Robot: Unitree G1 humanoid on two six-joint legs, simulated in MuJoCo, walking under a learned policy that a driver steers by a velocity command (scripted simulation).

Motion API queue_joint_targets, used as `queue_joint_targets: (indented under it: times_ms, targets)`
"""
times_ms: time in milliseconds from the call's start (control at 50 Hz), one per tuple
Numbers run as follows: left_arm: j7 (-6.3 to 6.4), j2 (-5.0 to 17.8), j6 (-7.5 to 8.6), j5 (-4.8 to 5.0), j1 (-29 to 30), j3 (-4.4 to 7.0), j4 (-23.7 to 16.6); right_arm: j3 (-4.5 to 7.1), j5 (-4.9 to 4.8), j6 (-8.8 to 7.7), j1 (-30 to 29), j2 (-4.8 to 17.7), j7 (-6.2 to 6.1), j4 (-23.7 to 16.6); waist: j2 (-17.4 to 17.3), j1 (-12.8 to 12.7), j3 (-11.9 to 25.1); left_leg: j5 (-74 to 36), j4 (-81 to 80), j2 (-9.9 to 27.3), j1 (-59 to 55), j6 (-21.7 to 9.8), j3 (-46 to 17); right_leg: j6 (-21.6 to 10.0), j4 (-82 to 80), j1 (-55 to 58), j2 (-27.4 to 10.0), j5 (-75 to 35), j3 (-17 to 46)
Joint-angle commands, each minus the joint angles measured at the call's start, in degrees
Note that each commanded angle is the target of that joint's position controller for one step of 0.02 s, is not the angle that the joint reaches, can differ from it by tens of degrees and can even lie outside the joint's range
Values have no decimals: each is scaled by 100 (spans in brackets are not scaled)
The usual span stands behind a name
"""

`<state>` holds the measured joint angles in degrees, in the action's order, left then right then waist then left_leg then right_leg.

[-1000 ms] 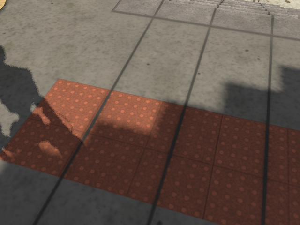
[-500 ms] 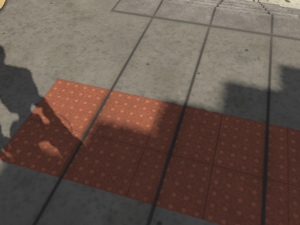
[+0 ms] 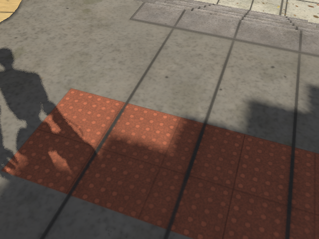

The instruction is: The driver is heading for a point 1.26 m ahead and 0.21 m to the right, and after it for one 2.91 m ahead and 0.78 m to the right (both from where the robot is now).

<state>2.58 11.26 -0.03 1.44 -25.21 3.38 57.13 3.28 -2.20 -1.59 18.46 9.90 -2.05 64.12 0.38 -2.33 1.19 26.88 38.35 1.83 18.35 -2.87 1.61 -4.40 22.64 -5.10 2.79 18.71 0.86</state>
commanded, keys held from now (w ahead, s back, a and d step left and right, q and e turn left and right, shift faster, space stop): w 1.00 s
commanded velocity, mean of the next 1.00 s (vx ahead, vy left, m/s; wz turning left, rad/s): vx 0.45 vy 0.00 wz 0.00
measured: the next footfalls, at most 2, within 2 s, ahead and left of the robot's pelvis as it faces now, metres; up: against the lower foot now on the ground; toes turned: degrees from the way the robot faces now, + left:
left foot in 0.12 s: +0.09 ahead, +0.12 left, +0.00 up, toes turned +3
right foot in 0.66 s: +0.52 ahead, -0.05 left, -0.14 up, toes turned -1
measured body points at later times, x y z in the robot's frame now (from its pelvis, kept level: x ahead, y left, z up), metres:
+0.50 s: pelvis +0.22 +0.06 -0.03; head +0.23 +0.08 +0.42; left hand +0.42 +0.28 -0.13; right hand +0.10 -0.17 -0.16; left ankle +0.05 +0.12 -0.74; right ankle +0.42 -0.11 -0.72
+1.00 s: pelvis +0.54 +0.05 -0.14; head +0.57 +0.05 +0.31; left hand +0.53 +0.31 -0.28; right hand +0.72 -0.19 -0.24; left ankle +0.71 +0.20 -0.84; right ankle +0.48 -0.05 -0.88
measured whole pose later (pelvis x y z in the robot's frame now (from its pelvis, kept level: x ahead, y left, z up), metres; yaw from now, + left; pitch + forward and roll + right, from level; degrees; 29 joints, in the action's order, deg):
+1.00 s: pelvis +0.54 +0.05 -0.14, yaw +0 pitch +3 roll -2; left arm -0.3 14.2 5.0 1.1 -20.5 2.7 55.6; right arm 2.4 -0.5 -5.5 4.6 13.1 -0.7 46.8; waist -1.8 -3.5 -0.5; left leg -0.1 39.5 5.6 39.3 0.2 -3.1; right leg -3.4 18.3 -7.0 4.9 14.5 -1.7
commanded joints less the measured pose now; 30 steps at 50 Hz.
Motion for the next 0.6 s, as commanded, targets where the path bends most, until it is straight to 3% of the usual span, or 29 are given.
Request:
queue_joint_targets:
  times_ms: [20,80,100,120,140,160,180,200,220,240,260,280,300,340,380,400,440,520,560,600]
  targets:
    - [38,932,86,53,-285,227,-189,76,-28,-332,-481,358,175,-446,535,26,-988,-219,96,148,1094,-209,-39,-1075,-1382,-289,-1857,1384,2072]
    - [-4,792,138,138,328,194,-335,134,41,-299,756,233,222,24,344,775,-632,-889,-50,-357,-1298,-92,513,-720,-569,-2131,-1227,1073,1059]
    - [-22,709,193,107,512,146,-397,211,43,-270,1411,301,188,226,241,1127,-528,-744,-232,-458,-2055,-84,514,-565,164,-2696,-987,721,839]
    - [-65,497,289,72,913,63,-545,333,78,-313,2218,610,166,375,-518,1548,-344,-327,-973,208,-2721,-329,-586,-241,2195,-3305,-563,-69,335]
    - [-111,230,403,116,875,28,-726,398,183,-430,2447,1244,271,313,-1563,1285,-172,479,-2401,1588,-2762,-1027,-3388,-38,4395,-4092,20,966,21]
    - [-111,317,523,263,602,54,-826,342,218,-557,1906,1296,353,150,-1432,785,-411,1517,-2992,2165,-2249,-1614,-4902,-189,4930,-4724,-52,1150,597]
    - [-100,571,567,315,567,90,-803,207,126,-643,1145,962,386,-117,-718,489,-863,1360,-2923,2167,-1758,-1535,-4455,-270,5135,-4876,-437,501,734]
    - [-94,604,545,213,440,100,-694,111,50,-656,637,736,423,-311,-254,300,-942,807,-2833,1891,-1384,-1291,-3619,-243,5076,-4656,-708,-85,687]
    - [-63,557,511,82,382,122,-597,95,59,-631,338,786,432,-440,29,160,-856,72,-2765,1589,-1118,-1053,-2914,-176,4787,-4348,-914,-451,659]
    - [-55,714,472,4,322,187,-560,37,84,-599,280,644,365,-506,-290,90,-715,-875,-2748,1330,-1053,-855,-2300,-75,4298,-4056,-1173,-746,693]
    - [-134,765,439,-30,372,221,-534,-11,230,-578,485,496,322,-436,-318,111,-546,-1879,-2569,1066,-983,-744,-1778,15,4251,-3765,-1142,-1244,574]
    - [-187,691,400,-46,478,225,-559,-14,238,-556,759,535,264,-373,-435,146,-478,-2809,-2509,959,-1040,-701,-1435,94,4190,-3766,-1091,-1473,402]
    - [-243,728,437,5,896,258,-756,-70,208,-581,1051,480,185,-252,-396,156,-498,-2987,-2380,779,-1333,-501,-1124,54,3548,-3935,-1100,-2026,555]
    - [-324,541,469,-64,1497,209,-1008,-66,189,-575,1410,651,9,-213,-450,353,-663,-3342,-2413,562,-1202,-378,-735,104,2451,-3832,-855,-2940,305]
    - [-408,357,494,-97,2123,166,-1202,-117,143,-480,1539,626,-160,-238,-393,504,-683,-3049,-2227,459,-1031,-339,-617,183,1644,-3556,-694,-3734,163]
    - [-514,344,521,-93,2364,137,-1321,-148,174,-465,1502,594,-192,-318,-302,551,-782,-2469,-2151,388,-624,-315,-553,142,1340,-3247,-544,-4134,-43]
    - [-678,305,553,-133,2598,100,-1400,-167,112,-452,1576,585,-243,-362,-373,637,-837,-2048,-1831,374,-246,-246,-513,30,992,-2782,-477,-4838,-109]
    - [-879,177,657,-156,3400,-49,-1729,-211,95,-378,2032,445,-193,-325,-237,1008,-917,-2062,-567,484,-936,-304,-702,-83,630,-3330,-389,-4619,-206]
    - [-938,131,751,-78,3861,-129,-1954,-203,47,-287,2218,418,-174,-325,-260,1192,-1003,-2323,-5,635,-1757,-447,-1005,-15,204,-4036,-494,-4178,-85]
    - [-924,232,854,-78,3864,-157,-1957,-172,29,-212,2075,463,-160,-399,-274,1170,-1051,-2851,417,675,-2021,-474,-1175,48,-291,-3963,-595,-3906,-61]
